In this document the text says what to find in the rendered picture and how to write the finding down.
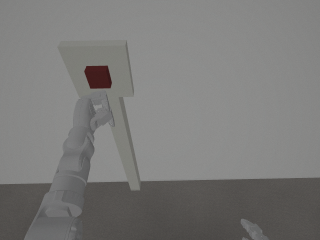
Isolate panel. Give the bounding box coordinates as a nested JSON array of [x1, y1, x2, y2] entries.
[[57, 40, 141, 191]]

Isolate left robot hand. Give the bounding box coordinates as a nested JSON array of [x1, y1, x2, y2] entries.
[[73, 90, 115, 134]]

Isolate robot left forearm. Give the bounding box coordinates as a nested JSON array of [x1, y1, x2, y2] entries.
[[24, 126, 95, 240]]

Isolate button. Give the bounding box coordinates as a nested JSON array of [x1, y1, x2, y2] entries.
[[84, 65, 112, 89]]

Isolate left robot upper arm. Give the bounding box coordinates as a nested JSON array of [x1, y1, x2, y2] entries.
[[26, 216, 83, 240]]

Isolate right robot hand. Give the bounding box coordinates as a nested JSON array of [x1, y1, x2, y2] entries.
[[240, 219, 269, 240]]

